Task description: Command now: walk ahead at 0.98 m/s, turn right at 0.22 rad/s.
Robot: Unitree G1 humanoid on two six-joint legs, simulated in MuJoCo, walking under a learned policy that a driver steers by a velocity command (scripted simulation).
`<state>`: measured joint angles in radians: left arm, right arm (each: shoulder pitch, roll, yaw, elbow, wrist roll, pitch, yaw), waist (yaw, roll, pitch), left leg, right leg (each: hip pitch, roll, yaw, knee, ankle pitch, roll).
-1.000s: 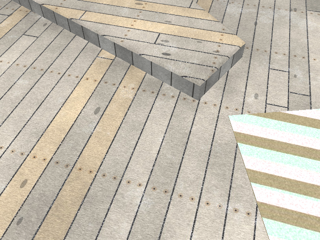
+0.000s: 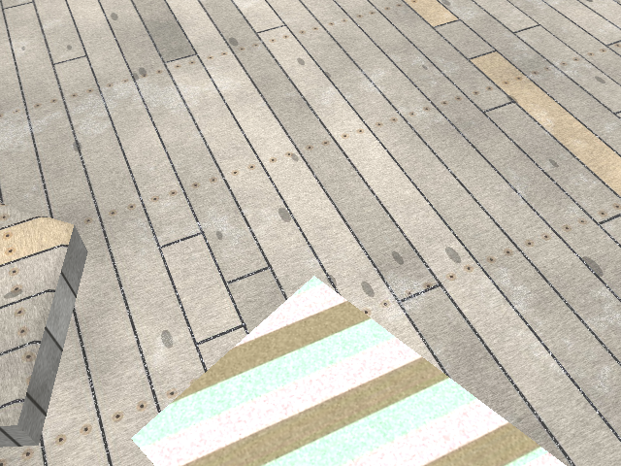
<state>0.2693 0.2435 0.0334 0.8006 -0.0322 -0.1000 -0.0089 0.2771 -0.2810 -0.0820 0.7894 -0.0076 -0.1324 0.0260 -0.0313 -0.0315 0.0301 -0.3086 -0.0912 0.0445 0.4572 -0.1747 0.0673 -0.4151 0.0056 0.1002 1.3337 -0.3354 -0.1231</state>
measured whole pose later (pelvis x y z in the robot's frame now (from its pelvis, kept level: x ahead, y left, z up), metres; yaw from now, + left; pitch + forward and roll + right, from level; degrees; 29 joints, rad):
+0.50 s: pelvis +0.45 -0.06 +0.00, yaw +9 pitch +0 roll -2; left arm 0.28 0.27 0.06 0.79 0.01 -0.12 -0.03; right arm 0.30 -0.29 -0.04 0.80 0.05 -0.07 0.00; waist 0.02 0.04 0.02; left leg -0.54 0.09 -0.06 1.34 -0.26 0.07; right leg -0.26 0.00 -0.14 0.49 -0.22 -0.02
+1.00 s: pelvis +0.86 +0.08 +0.00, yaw +35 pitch -1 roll -1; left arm 0.04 0.24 0.01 0.60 0.00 -0.15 0.00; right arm 0.45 -0.25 -0.06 0.74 0.02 -0.07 0.04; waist -0.06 -0.01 0.06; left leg -0.26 -0.18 -0.04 0.54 -0.24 0.17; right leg -0.56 -0.07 0.18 1.23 -0.31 -0.01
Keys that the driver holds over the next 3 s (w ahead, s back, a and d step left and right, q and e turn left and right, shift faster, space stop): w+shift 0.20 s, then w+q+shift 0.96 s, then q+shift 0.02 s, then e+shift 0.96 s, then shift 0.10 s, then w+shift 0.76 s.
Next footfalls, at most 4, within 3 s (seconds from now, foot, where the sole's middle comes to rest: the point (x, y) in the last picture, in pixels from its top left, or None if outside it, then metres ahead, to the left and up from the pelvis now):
0.32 right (405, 436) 0.53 -0.17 -0.77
0.80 left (266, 298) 0.89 0.13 -0.77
1.24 right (241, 178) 1.32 0.21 -0.77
1.62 left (160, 197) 1.26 0.45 -0.77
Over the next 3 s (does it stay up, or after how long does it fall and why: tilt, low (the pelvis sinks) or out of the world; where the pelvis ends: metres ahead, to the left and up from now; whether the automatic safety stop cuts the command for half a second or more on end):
stays up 1.63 0.33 -0.02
